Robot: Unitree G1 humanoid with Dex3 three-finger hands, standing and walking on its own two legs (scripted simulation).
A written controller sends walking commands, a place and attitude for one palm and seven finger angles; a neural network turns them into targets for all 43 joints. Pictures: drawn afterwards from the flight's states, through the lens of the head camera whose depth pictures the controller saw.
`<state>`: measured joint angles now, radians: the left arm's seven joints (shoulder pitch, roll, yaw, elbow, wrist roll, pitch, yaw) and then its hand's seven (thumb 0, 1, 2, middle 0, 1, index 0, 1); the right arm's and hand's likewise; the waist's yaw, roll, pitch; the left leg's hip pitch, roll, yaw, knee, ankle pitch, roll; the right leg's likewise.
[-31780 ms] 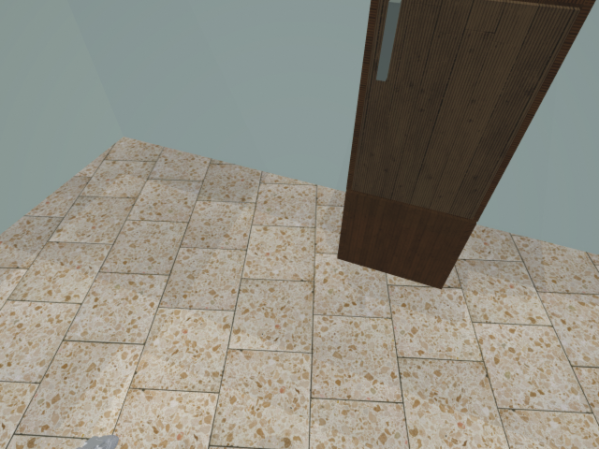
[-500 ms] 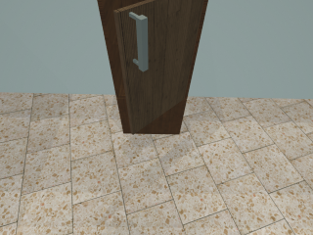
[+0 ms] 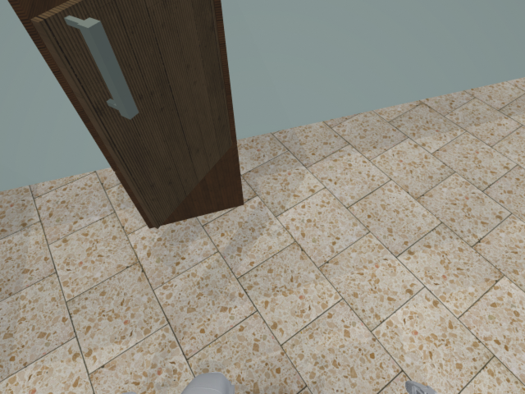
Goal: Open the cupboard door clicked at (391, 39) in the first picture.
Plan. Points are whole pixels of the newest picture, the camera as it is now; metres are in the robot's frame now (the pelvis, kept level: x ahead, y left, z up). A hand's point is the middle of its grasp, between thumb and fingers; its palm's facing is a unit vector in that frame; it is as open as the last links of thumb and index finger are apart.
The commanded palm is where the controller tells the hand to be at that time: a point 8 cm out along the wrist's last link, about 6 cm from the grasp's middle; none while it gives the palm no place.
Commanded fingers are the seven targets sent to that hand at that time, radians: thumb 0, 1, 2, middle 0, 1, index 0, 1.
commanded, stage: walk to a spot facing it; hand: left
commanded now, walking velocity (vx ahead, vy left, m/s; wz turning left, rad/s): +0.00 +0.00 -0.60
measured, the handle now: (103, 70) +0.57 +0.31 +0.16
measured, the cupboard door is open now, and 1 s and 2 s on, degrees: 43 43 43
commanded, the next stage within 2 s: none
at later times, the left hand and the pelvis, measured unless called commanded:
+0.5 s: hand (181, 386) +0.14 +0.16 -0.17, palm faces -0.27 -0.92 -0.29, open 7.4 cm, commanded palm none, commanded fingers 0.00 0.90 0.90 -0.20 -0.30 -0.20 -0.30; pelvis +0.00 -0.02 -0.01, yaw -17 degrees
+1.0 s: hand (249, 327) +0.24 +0.05 -0.15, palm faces -0.60 -0.78 -0.20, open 7.4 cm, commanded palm none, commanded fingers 0.00 0.90 0.90 -0.20 -0.30 -0.20 -0.30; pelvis +0.03 -0.05 +0.00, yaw -37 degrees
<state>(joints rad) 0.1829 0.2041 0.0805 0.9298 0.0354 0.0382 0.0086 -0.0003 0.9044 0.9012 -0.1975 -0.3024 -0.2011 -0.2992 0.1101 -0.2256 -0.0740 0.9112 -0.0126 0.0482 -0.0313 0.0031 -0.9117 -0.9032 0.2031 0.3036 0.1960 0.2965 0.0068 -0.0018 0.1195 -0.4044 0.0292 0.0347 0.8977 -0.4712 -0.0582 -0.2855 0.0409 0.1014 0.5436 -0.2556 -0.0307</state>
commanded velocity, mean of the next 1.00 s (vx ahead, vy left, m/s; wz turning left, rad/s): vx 0.09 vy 0.00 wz -0.60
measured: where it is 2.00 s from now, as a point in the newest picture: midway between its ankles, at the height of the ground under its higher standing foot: (382, 355)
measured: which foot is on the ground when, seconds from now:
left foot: up 0.00-0.08, down 0.10-0.40, up 0.42-0.70, down 0.72-1.00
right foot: down 0.00-0.10, up 0.12-0.38, down 0.40-0.72, up 0.74-1.00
